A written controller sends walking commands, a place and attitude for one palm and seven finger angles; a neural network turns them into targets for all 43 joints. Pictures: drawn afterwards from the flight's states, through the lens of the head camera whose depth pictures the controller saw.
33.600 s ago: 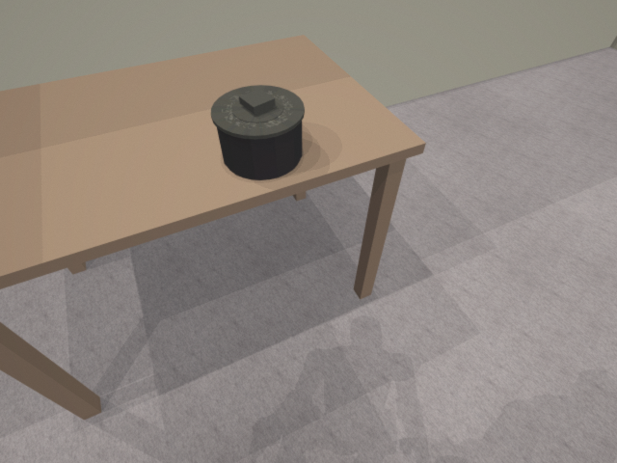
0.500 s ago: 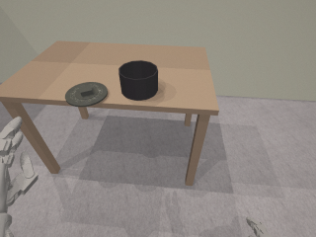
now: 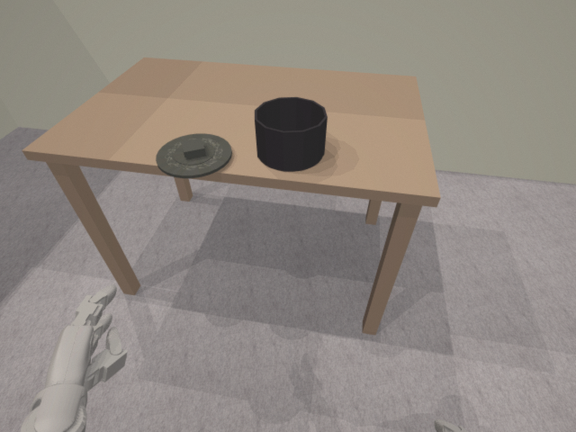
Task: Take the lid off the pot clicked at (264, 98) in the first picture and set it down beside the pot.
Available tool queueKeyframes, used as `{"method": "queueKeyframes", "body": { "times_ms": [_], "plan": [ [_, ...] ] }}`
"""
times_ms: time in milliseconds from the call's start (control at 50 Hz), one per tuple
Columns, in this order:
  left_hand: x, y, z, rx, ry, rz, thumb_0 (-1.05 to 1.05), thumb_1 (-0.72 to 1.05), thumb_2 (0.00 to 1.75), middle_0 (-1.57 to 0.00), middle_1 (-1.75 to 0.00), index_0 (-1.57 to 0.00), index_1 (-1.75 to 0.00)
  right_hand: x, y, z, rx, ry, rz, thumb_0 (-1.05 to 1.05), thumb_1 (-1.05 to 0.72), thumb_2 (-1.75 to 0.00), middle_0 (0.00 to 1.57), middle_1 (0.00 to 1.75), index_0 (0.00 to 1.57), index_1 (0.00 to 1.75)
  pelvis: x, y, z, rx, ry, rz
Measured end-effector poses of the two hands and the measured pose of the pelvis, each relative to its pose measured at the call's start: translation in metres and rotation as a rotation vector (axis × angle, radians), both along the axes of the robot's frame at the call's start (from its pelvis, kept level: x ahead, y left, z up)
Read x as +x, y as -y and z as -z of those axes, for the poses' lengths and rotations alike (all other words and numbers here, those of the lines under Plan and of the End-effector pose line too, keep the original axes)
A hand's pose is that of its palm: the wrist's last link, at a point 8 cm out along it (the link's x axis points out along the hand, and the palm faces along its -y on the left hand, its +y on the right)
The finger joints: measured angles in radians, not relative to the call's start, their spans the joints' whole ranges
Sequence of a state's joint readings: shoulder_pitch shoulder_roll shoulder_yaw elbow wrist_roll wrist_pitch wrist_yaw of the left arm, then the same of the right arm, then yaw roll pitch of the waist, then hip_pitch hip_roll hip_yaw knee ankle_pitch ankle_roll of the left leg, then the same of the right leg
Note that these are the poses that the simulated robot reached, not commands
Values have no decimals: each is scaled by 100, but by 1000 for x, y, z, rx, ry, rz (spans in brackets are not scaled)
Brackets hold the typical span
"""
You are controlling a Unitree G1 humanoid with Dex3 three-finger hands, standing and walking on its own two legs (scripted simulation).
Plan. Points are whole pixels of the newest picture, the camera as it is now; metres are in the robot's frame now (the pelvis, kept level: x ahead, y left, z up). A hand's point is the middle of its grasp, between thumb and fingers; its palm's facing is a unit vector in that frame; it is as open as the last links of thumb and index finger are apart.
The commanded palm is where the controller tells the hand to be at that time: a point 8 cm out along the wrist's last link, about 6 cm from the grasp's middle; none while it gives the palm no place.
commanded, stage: stop stepping back and stand still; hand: left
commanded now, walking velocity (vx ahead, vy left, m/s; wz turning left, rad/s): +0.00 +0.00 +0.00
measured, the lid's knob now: (193, 147) +0.78 +0.25 -0.01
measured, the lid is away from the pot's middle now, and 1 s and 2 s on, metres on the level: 0.25 0.25 0.25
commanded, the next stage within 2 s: let the arm hang, fingers relaxed in 0.76 s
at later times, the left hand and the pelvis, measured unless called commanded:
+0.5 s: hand out of the picture +0.05 +0.19 -0.15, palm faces -0.01 -0.96 -0.29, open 7.3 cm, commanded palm none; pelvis +0.02 -0.02 +0.01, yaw -1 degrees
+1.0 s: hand out of the picture +0.11 +0.15 -0.16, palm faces -0.01 -0.98 -0.20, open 7.3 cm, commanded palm none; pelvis +0.05 -0.03 +0.01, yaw -2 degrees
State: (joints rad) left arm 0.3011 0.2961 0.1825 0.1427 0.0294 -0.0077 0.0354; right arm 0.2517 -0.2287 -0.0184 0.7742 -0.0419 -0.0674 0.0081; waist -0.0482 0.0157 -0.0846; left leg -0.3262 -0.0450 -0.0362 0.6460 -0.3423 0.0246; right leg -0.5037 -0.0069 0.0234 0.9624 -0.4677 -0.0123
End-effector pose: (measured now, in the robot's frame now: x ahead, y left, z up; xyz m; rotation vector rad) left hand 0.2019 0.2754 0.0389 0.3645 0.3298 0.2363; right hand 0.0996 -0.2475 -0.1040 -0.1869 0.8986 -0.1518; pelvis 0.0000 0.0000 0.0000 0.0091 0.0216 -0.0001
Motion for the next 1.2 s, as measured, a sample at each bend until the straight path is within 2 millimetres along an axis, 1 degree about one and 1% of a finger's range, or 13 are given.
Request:
{"method": "queueKeyframes", "body": {
  "times_ms": [40, 100, 140, 180, 240, 300, 400, 460, 540, 600, 740, 920, 1200],
  "plan": [
    [-13, 13, 57, -89, -239, -26, 1, 91, 90, -20, -30, -19, -30, -14, 1, 5, -2, -74, 2, 1, -90, -90, 20, 30, 21, 30, 2, 4, -2, 4, -3, -11],
    [-49, 47, 123, -189, -499, -8, 1, 91, 90, -19, -30, -19, -30, -36, 9, 11, -9, -174, 24, 1, -90, -90, 20, 30, 21, 30, 4, 14, 1, 21, 14, 3],
    [-80, 68, 156, -243, -640, 7, 1, 91, 90, -20, -30, -19, -30, -49, 18, 16, -14, -231, 63, 1, -90, -90, 20, 30, 21, 30, 5, 19, 6, 18, 24, 13],
    [-111, 83, 174, -301, -767, -6, 1, 92, 90, -20, -30, -20, -30, -64, 23, 17, -26, -296, 96, 1, -90, -90, 20, 30, 21, 30, 6, 17, 5, -15, 31, -5],
    [-133, 69, 181, -302, -829, -81, -3, 99, 90, -21, -30, -21, -30, -86, 23, 15, -43, -393, 115, 1, -91, -90, 20, 30, 20, 30, 7, 16, 2, -25, 30, -2],
    [-147, 54, 181, -278, -908, -114, -3, 99, 90, -21, -30, -20, -30, -103, 17, 13, -39, -461, 115, 1, -91, -90, 20, 29, 20, 30, 10, 16, -3, -18, 20, 6],
    [-158, 37, 167, -215, -967, -163, -1, 95, 90, -20, -30, -20, -30, -113, 7, 19, 14, -524, 116, 1, -91, -90, 20, 29, 20, 30, 15, 21, -9, -10, 16, 17],
    [-158, 36, 159, -187, -977, -176, 0, 94, 90, -20, -30, -20, -30, -108, 1, 25, 55, -524, 115, 1, -91, -90, 20, 29, 20, 30, 18, 23, -11, -12, 16, 17],
    [-152, 43, 155, -180, -979, -177, 0, 92, 90, -20, -30, -20, -30, -95, -5, 32, 93, -507, 110, 1, -91, -90, 20, 29, 20, 30, 22, 25, -13, -14, 16, 17],
    [-144, 52, 155, -196, -972, -167, 0, 92, 90, -20, -30, -20, -30, -84, -9, 33, 105, -491, 108, 1, -91, -90, 20, 29, 20, 30, 26, 25, -13, -13, 15, 21],
    [-120, 75, 163, -249, -941, -131, 0, 92, 90, -20, -30, -20, -30, -70, -3, 31, 84, -474, 122, 1, -92, -90, 20, 30, 20, 30, 34, 25, -14, -9, 19, 31],
    [-102, 77, 167, -259, -933, -115, 0, 93, 90, -20, -30, -20, -30, -61, 2, 27, 60, -474, 138, 0, -91, -90, 20, 29, 20, 30, 42, 26, -13, -11, 20, 35],
    [-101, 73, 170, -255, -981, -134, 0, 91, 90, -20, -30, -20, -30, -55, -4, 29, 71, -508, 155, 0, -91, -90, 20, 29, 20, 30, 57, 24, -13, -14, 11, 42]
  ]
}}
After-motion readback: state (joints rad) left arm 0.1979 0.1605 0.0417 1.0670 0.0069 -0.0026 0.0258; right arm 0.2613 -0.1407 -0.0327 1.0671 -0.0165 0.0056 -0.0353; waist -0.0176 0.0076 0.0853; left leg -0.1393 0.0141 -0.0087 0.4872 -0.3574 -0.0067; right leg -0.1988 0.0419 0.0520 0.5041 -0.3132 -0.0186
